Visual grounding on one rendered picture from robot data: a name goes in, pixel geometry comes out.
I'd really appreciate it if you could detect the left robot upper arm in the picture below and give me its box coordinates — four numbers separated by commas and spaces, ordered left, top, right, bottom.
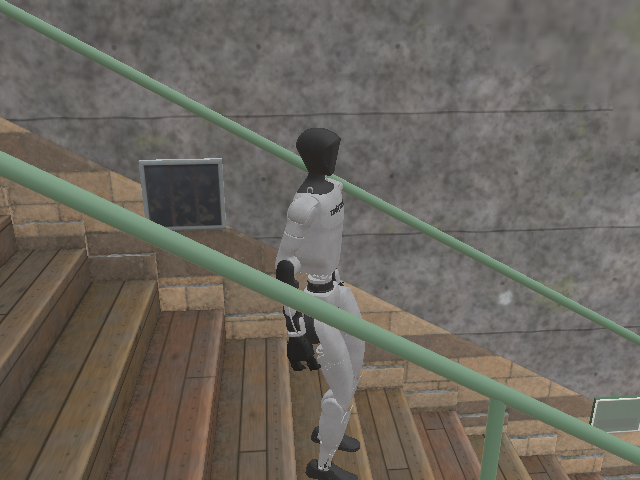
325, 178, 343, 192

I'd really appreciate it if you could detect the robot head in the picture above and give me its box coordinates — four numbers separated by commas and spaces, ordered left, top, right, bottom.
296, 128, 341, 195

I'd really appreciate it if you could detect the right robot forearm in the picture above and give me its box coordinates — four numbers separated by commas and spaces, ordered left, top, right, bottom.
276, 260, 306, 337

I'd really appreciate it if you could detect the left robot shin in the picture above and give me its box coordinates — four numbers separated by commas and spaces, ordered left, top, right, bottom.
351, 373, 363, 400

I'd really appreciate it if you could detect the robot right hand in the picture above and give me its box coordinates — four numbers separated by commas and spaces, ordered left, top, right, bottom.
287, 334, 321, 371

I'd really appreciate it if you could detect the right robot upper arm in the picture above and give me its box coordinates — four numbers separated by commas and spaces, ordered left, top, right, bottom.
275, 195, 319, 276

